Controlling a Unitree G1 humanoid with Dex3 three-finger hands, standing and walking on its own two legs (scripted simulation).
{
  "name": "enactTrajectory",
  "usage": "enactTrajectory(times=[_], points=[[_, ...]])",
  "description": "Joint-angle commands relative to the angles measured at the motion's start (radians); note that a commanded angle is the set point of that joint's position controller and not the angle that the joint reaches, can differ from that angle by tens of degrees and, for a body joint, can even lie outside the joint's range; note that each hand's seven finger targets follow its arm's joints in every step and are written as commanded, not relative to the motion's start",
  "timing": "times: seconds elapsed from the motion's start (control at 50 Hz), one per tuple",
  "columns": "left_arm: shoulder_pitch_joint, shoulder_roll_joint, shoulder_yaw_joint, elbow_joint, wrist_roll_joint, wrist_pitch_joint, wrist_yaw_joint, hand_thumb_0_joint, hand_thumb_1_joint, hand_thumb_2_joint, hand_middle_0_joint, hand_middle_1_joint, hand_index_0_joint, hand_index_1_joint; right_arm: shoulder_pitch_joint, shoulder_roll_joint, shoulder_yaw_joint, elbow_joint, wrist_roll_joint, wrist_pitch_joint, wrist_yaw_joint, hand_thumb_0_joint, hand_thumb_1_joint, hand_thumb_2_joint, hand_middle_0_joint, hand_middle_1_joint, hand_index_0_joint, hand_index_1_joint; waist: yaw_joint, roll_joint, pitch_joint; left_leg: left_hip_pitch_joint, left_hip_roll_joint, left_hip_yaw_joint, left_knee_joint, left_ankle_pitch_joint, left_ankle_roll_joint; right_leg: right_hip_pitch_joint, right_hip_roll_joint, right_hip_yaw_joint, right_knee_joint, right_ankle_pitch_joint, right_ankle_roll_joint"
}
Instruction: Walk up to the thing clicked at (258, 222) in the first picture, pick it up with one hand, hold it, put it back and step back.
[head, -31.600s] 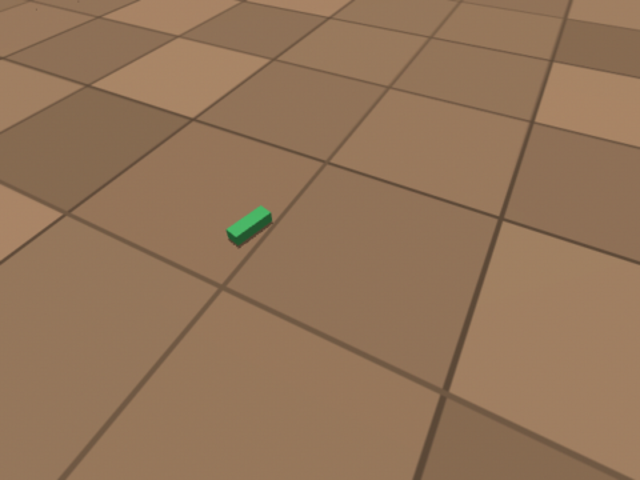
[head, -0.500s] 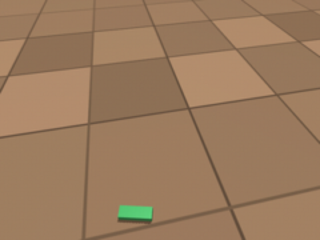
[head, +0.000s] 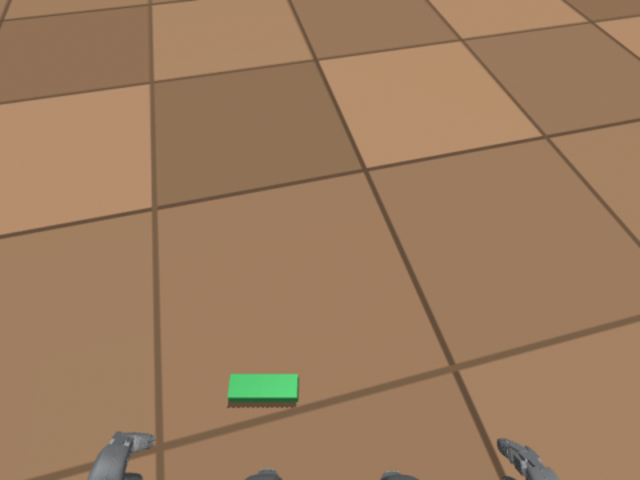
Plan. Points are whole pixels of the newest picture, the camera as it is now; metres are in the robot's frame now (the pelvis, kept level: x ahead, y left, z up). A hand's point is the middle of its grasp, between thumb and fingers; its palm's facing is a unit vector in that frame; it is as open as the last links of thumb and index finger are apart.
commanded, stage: rise first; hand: left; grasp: from above
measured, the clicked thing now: (264, 388) +0.42 +0.17 -0.71
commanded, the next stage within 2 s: none
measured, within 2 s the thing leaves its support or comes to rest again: neither
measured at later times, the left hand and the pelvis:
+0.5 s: hand out of the picture +0.13 +0.25 -0.25, palm faces -0.29 -0.78 -0.55, open 14.2 cm; pelvis -0.02 +0.00 -0.10, yaw +0 degrees
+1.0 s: hand (211, 428) +0.27 +0.24 -0.44, palm faces -0.47 -0.30 -0.83, open 14.1 cm; pelvis -0.09 -0.01 -0.30, yaw -2 degrees
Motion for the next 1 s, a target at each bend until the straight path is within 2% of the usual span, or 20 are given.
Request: enactTrajectory(times=[0.0, 0.02, 0.06, 0.14, 0.3, 0.4, 0.44, 0.46, 0.52, 0.58, 0.62, 0.68, 0.72, 0.74, 0.8, 0.82, 0.84, 0.88, 0.94, 0.98], points=[[-0.002, 0.181, 0.053, -0.214, 0.033, -0.023, 0.026, 0.000, -0.553, 0.964, -0.083, -1.048, -0.084, -1.045, -0.030, -0.153, -0.067, -0.165, -0.013, -0.081, -0.014, 0.000, -0.899, -0.901, 0.200, 0.300, 0.200, 0.300, 0.021, 0.000, -0.181, 0.014, -0.011, -0.005, 0.012, 0.144, 0.005, -0.062, 0.027, -0.032, 0.020, 0.117, -0.032], [0.008, 0.161, 0.036, -0.244, 0.043, -0.032, 0.025, 0.000, -0.564, 0.977, -0.083, -1.039, -0.078, -1.042, -0.036, -0.150, -0.068, -0.175, -0.016, -0.090, -0.014, 0.000, -0.893, -0.900, 0.200, 0.300, 0.200, 0.300, 0.019, 0.020, -0.185, -0.004, -0.007, -0.010, 0.032, 0.130, 0.001, -0.108, 0.029, -0.032, 0.054, 0.100, -0.034], [0.050, 0.195, 0.070, -0.327, 0.076, -0.039, 0.033, 0.000, -0.574, 0.983, -0.083, -1.046, -0.076, -1.052, -0.032, -0.149, -0.069, -0.191, -0.019, -0.103, -0.019, 0.000, -0.897, -0.901, 0.200, 0.300, 0.200, 0.300, 0.030, 0.060, -0.246, -0.013, -0.003, -0.010, 0.073, 0.134, -0.001, -0.141, 0.025, -0.027, 0.104, 0.103, -0.037], [0.147, 0.170, 0.056, -0.429, 0.114, -0.016, 0.040, 0.000, -0.604, 0.987, -0.089, -1.055, -0.081, -1.062, -0.034, -0.148, -0.069, -0.212, -0.024, -0.114, -0.022, 0.000, -0.922, -0.908, 0.200, 0.300, 0.200, 0.300, 0.012, 0.070, -0.298, -0.031, 0.008, -0.032, 0.137, 0.191, -0.003, -0.210, 0.027, -0.033, 0.181, 0.130, -0.034], [0.254, 0.141, 0.020, -0.585, 0.138, 0.041, 0.053, 0.000, -0.576, 0.950, -0.095, -1.054, -0.098, -1.049, -0.065, -0.140, -0.069, -0.252, -0.018, -0.136, -0.024, 0.000, -0.944, -0.912, 0.200, 0.300, 0.200, 0.300, 0.007, 0.052, -0.340, -0.155, 0.002, -0.036, 0.258, 0.149, 0.007, -0.313, 0.028, -0.034, 0.276, 0.101, -0.033], [0.113, 0.175, 0.012, -0.497, 0.208, 0.019, 0.065, 0.000, -0.580, 0.953, -0.088, -1.056, -0.091, -1.050, -0.096, -0.146, -0.060, -0.239, -0.020, -0.162, -0.024, 0.000, -0.938, -0.910, 0.201, 0.300, 0.200, 0.300, -0.030, 0.010, -0.304, -0.332, -0.002, -0.039, 0.390, 0.083, 0.016, -0.461, 0.028, -0.036, 0.392, 0.062, -0.031], [0.049, 0.205, 0.029, -0.460, 0.245, -0.019, 0.070, 0.000, -0.585, 0.958, -0.095, -1.049, -0.095, -1.047, -0.107, -0.156, -0.066, -0.232, -0.025, -0.175, -0.016, 0.000, -0.939, -0.911, 0.200, 0.300, 0.200, 0.300, -0.017, 0.032, -0.325, -0.408, -0.008, -0.038, 0.455, 0.048, 0.014, -0.553, 0.023, -0.032, 0.466, 0.024, -0.033], [0.021, 0.201, 0.014, -0.445, 0.266, -0.041, 0.070, 0.000, -0.573, 0.963, -0.091, -1.042, -0.090, -1.041, -0.113, -0.161, -0.071, -0.227, -0.026, -0.181, -0.012, 0.000, -0.922, -0.906, 0.200, 0.300, 0.200, 0.300, -0.019, 0.041, -0.338, -0.432, -0.006, -0.049, 0.472, 0.018, 0.009, -0.604, 0.023, -0.032, 0.507, -0.006, -0.035], [-0.019, 0.188, -0.037, -0.452, 0.334, -0.101, 0.080, 0.000, -0.562, 0.972, -0.087, -1.047, -0.087, -1.045, -0.114, -0.171, -0.076, -0.218, -0.028, -0.195, -0.001, 0.000, -0.912, -0.904, 0.200, 0.300, 0.200, 0.300, -0.017, 0.097, -0.459, -0.439, -0.008, -0.057, 0.546, 0.022, 0.002, -0.692, 0.024, -0.031, 0.603, -0.003, -0.038], [-0.103, 0.238, -0.032, -0.420, 0.396, -0.151, 0.114, 0.000, -0.557, 0.981, -0.091, -1.043, -0.089, -1.045, -0.120, -0.185, -0.080, -0.186, -0.024, -0.196, 0.010, 0.000, -0.905, -0.902, 0.200, 0.300, 0.200, 0.300, -0.012, 0.094, -0.535, -0.513, -0.010, -0.056, 0.647, 0.058, 0.006, -0.777, 0.030, -0.032, 0.696, 0.027, -0.039], [-0.136, 0.310, 0.025, -0.378, 0.446, -0.171, 0.143, 0.000, -0.591, 0.997, -0.091, -1.047, -0.084, -1.054, -0.124, -0.197, -0.084, -0.171, -0.022, -0.190, 0.014, 0.000, -0.924, -0.908, 0.201, 0.300, 0.200, 0.300, 0.012, 0.113, -0.584, -0.556, -0.013, -0.053, 0.709, 0.099, 0.008, -0.826, 0.031, -0.031, 0.757, 0.054, -0.040], [-0.211, 0.293, -0.007, -0.335, 0.506, -0.179, 0.179, 0.000, -0.571, 1.007, -0.080, -1.041, -0.073, -1.047, -0.120, -0.194, -0.091, -0.144, -0.022, -0.173, 0.022, 0.000, -0.904, -0.902, 0.201, 0.300, 0.200, 0.300, 0.011, 0.087, -0.631, -0.635, -0.017, -0.035, 0.786, 0.097, 0.016, -0.866, 0.037, -0.032, 0.798, 0.068, -0.040], [-0.304, 0.311, -0.010, -0.301, 0.539, -0.180, 0.195, 0.000, -0.578, 1.011, -0.077, -1.049, -0.071, -1.056, -0.104, -0.199, -0.095, -0.117, -0.022, -0.165, 0.025, 0.000, -0.905, -0.903, 0.200, 0.300, 0.200, 0.300, 0.010, 0.095, -0.649, -0.683, -0.017, -0.032, 0.819, 0.061, 0.012, -0.901, 0.035, -0.034, 0.824, 0.038, -0.041], [-0.361, 0.356, 0.013, -0.305, 0.556, -0.181, 0.205, 0.000, -0.575, 1.011, -0.081, -1.048, -0.074, -1.054, -0.102, -0.206, -0.100, -0.112, -0.023, -0.161, 0.026, 0.000, -0.906, -0.904, 0.200, 0.300, 0.200, 0.300, 0.019, 0.087, -0.681, -0.696, -0.015, -0.035, 0.835, 0.041, 0.011, -0.914, 0.036, -0.037, 0.841, 0.019, -0.042], [-0.537, 0.350, -0.034, -0.224, 0.608, -0.190, 0.214, 0.000, -0.573, 1.016, -0.086, -1.037, -0.078, -1.045, -0.086, -0.200, -0.100, -0.082, -0.033, -0.149, 0.028, 0.000, -0.907, -0.904, 0.201, 0.300, 0.200, 0.300, -0.019, 0.054, -0.691, -0.803, -0.016, -0.020, 0.912, -0.060, 0.018, -0.955, 0.039, -0.037, 0.865, -0.050, -0.038], [-0.580, 0.376, -0.024, -0.198, 0.621, -0.199, 0.218, 0.000, -0.564, 1.021, -0.076, -1.035, -0.069, -1.042, -0.082, -0.197, -0.101, -0.074, -0.034, -0.146, 0.027, 0.000, -0.894, -0.900, 0.201, 0.300, 0.200, 0.300, -0.018, 0.034, -0.700, -0.852, -0.020, -0.011, 0.939, -0.099, 0.022, -0.950, 0.042, -0.033, 0.871, -0.080, -0.036], [-0.601, 0.411, -0.011, -0.156, 0.634, -0.205, 0.219, 0.000, -0.555, 1.023, -0.074, -1.029, -0.067, -1.037, -0.083, -0.196, -0.101, -0.071, -0.036, -0.142, 0.027, 0.000, -0.883, -0.898, 0.200, 0.300, 0.200, 0.300, -0.013, 0.006, -0.697, -0.909, -0.023, -0.004, 0.956, -0.140, 0.026, -0.941, 0.044, -0.027, 0.869, -0.128, -0.033], [-0.653, 0.411, -0.028, -0.110, 0.650, -0.220, 0.220, 0.000, -0.528, 1.028, -0.065, -1.023, -0.059, -1.030, -0.080, -0.193, -0.104, -0.064, -0.043, -0.135, 0.029, 0.000, -0.856, -0.890, 0.200, 0.300, 0.200, 0.300, -0.019, -0.023, -0.703, -0.969, -0.024, 0.003, 0.991, -0.195, 0.030, -0.951, 0.047, -0.011, 0.867, -0.213, -0.031], [-0.712, 0.433, -0.033, -0.030, 0.694, -0.239, 0.226, 0.000, -0.530, 1.037, -0.055, -1.039, -0.051, -1.044, -0.068, -0.197, -0.103, -0.047, -0.049, -0.123, 0.029, 0.000, -0.851, -0.890, 0.200, 0.300, 0.200, 0.300, -0.013, 0.000, -0.689, -0.991, -0.026, 0.001, 1.007, -0.239, 0.026, -1.011, 0.050, -0.028, 0.901, -0.276, -0.039], [-0.793, 0.437, -0.048, -0.017, 0.727, -0.253, 0.230, 0.000, -0.544, 1.058, -0.045, -1.031, -0.037, -1.041, -0.055, -0.199, -0.100, -0.037, -0.055, -0.112, 0.031, 0.000, -0.846, -0.889, 0.200, 0.300, 0.200, 0.300, -0.030, 0.019, -0.687, -1.023, -0.026, 0.002, 1.038, -0.252, 0.029, -1.048, 0.052, -0.030, 0.922, -0.280, -0.040]])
